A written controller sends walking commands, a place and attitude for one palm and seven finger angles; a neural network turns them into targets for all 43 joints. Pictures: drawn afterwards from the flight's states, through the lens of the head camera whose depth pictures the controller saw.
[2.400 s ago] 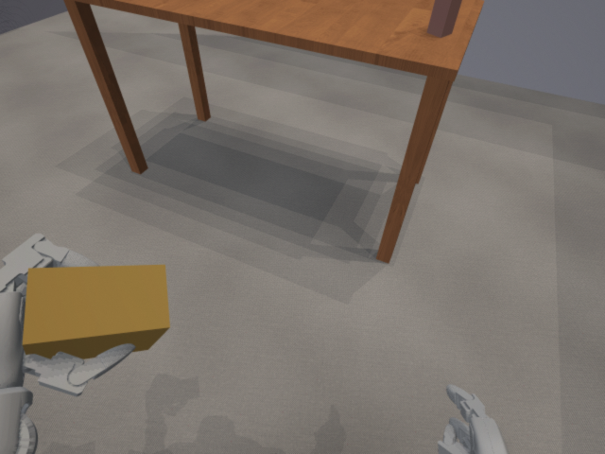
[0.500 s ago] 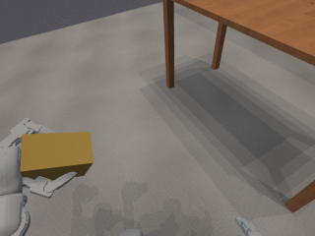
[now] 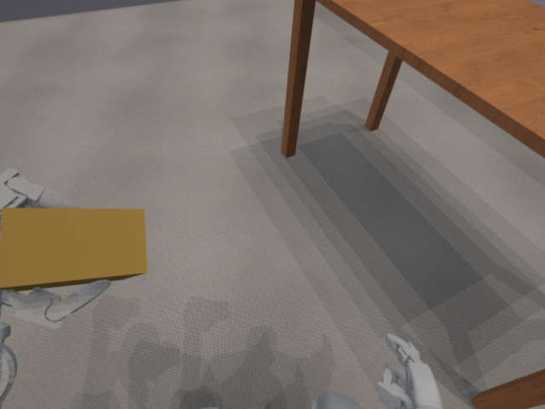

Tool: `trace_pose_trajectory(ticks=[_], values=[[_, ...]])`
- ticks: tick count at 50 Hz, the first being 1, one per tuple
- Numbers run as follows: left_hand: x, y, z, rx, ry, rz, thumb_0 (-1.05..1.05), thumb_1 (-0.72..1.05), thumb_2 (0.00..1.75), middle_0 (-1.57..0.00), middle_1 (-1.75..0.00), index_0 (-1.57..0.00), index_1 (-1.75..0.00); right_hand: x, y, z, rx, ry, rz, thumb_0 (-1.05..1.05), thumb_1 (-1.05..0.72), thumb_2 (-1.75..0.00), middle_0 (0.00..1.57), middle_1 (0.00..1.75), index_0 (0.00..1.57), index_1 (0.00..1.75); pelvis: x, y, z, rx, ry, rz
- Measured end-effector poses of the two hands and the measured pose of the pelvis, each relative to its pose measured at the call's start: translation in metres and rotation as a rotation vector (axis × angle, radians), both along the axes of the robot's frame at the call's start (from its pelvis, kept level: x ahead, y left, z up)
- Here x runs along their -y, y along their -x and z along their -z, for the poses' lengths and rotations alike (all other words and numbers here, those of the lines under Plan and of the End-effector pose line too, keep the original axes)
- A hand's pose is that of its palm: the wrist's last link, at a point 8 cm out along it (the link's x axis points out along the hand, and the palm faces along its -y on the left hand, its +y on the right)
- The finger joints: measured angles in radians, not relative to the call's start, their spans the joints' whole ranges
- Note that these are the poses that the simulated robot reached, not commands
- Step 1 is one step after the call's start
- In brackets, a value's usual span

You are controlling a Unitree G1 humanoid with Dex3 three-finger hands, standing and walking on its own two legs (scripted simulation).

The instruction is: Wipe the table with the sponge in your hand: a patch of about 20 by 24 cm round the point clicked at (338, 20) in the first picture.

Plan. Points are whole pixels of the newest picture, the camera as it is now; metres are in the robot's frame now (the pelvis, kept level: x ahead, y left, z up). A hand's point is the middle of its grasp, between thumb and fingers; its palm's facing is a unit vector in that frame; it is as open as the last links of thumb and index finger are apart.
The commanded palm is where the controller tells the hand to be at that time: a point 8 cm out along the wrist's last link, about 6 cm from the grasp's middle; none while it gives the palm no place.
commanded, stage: walk to a spot facing it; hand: left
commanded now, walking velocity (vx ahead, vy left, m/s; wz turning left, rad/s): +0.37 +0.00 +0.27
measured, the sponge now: (93, 250) +0.24 +0.20 +0.17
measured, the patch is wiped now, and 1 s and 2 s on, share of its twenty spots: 0.00 0.00 0.00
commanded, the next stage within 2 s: none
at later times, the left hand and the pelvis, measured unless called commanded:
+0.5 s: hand (122, 196) +0.30 +0.19 +0.19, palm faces +0.48 -0.72 -0.50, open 10.3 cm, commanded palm +0.23 +0.24 +0.19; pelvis +0.13 -0.07 +0.02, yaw +13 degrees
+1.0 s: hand (85, 170) +0.32 +0.23 +0.21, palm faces +0.73 -0.45 -0.51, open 10.3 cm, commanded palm +0.27 +0.25 +0.19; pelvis +0.26 -0.07 +0.00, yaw +28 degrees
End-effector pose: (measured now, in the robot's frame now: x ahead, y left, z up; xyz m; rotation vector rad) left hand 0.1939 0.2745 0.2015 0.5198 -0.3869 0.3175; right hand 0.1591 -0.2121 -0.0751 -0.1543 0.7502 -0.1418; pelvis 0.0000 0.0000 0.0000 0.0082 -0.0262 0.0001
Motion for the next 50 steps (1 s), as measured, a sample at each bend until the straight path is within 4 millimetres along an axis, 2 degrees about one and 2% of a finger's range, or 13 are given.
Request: trace_pose_trajectory(ticks=[4,8,11,15,18,22,26,31,34,38,44,47,50], values=[[0.010,0.003,-0.022,0.021,-0.032,-0.001,-0.01,-0.51,0.99,-0.71,-1.33,-0.73,-1.33,-0.020,-0.022,-0.005,0.011,-0.066,-0.063,0.01,-0.90,-0.90,0.20,0.30,0.21,0.30,0.008,-0.020,-0.010,-0.012,0.017,-0.017],[0.017,0.004,-0.030,-0.005,-0.055,-0.067,-0.01,-0.51,0.99,-0.71,-1.33,-0.73,-1.33,-0.019,-0.044,0.000,-0.006,-0.093,-0.115,0.01,-0.90,-0.90,0.21,0.30,0.21,0.30,0.021,-0.045,-0.016,-0.019,0.030,-0.043],[0.019,-0.005,-0.020,-0.048,-0.045,-0.161,-0.01,-0.51,0.99,-0.71,-1.33,-0.73,-1.33,-0.005,-0.064,0.011,-0.028,-0.090,-0.144,0.01,-0.90,-0.90,0.21,0.30,0.21,0.30,0.036,-0.065,-0.013,-0.019,0.027,-0.067],[0.030,-0.025,0.009,-0.089,0.015,-0.258,-0.01,-0.51,0.99,-0.71,-1.34,-0.73,-1.33,0.028,-0.097,0.033,-0.053,-0.046,-0.184,0.01,-0.90,-0.90,0.21,0.30,0.21,0.30,0.057,-0.086,0.004,-0.009,0.011,-0.124],[0.043,-0.041,0.022,-0.123,0.099,-0.265,-0.01,-0.51,0.99,-0.71,-1.34,-0.73,-1.33,0.053,-0.121,0.032,-0.091,0.025,-0.213,0.01,-0.90,-0.90,0.21,0.30,0.21,0.30,0.063,-0.098,0.000,0.006,-0.003,-0.169],[0.056,-0.056,0.011,-0.155,0.056,-0.215,-0.01,-0.51,0.99,-0.71,-1.34,-0.73,-1.33,0.078,-0.154,0.012,-0.084,0.088,-0.191,0.01,-0.90,-0.90,0.20,0.30,0.21,0.30,0.067,-0.117,-0.011,-0.006,-0.024,-0.194],[0.050,-0.068,-0.014,-0.130,-0.048,-0.206,-0.01,-0.51,0.99,-0.71,-1.34,-0.73,-1.33,0.084,-0.185,-0.007,-0.065,0.131,-0.190,0.01,-0.90,-0.90,0.20,0.30,0.20,0.30,0.067,-0.139,-0.017,-0.028,-0.035,-0.230],[0.022,-0.076,-0.024,-0.060,-0.094,-0.278,-0.01,-0.51,0.99,-0.71,-1.34,-0.73,-1.33,0.063,-0.225,-0.010,-0.039,0.154,-0.220,0.01,-0.90,-0.90,0.20,0.30,0.20,0.30,0.050,-0.168,-0.008,-0.047,-0.038,-0.262],[0.004,-0.083,-0.011,-0.016,-0.078,-0.308,-0.01,-0.51,0.99,-0.71,-1.34,-0.73,-1.33,0.040,-0.248,0.000,0.014,0.134,-0.218,0.01,-0.90,-0.90,0.20,0.30,0.20,0.30,0.036,-0.182,0.009,-0.026,-0.024,-0.272],[-0.010,-0.096,0.002,-0.035,-0.034,-0.343,-0.01,-0.51,0.99,-0.71,-1.34,-0.73,-1.33,-0.004,-0.264,0.005,0.002,0.029,-0.289,0.01,-0.90,-0.90,0.20,0.30,0.20,0.30,0.041,-0.196,0.005,0.001,-0.004,-0.330],[0.010,-0.087,-0.016,-0.030,-0.018,-0.394,-0.01,-0.51,0.99,-0.71,-1.34,-0.73,-1.33,-0.045,-0.283,0.002,-0.020,-0.066,-0.439,0.01,-0.90,-0.90,0.20,0.30,0.21,0.30,0.053,-0.224,-0.007,-0.002,0.032,-0.411],[0.024,-0.078,-0.028,-0.042,-0.059,-0.462,-0.01,-0.51,0.99,-0.71,-1.34,-0.73,-1.33,-0.052,-0.301,0.007,-0.029,-0.090,-0.506,0.01,-0.90,-0.90,0.21,0.30,0.21,0.30,0.061,-0.242,-0.009,-0.002,0.041,-0.448],[0.035,-0.072,-0.028,-0.054,-0.101,-0.568,-0.01,-0.51,0.99,-0.70,-1.34,-0.73,-1.34,-0.050,-0.327,0.020,-0.025,-0.100,-0.564,0.01,-0.90,-0.90,0.21,0.30,0.21,0.30,0.073,-0.263,0.000,-0.003,0.024,-0.487]])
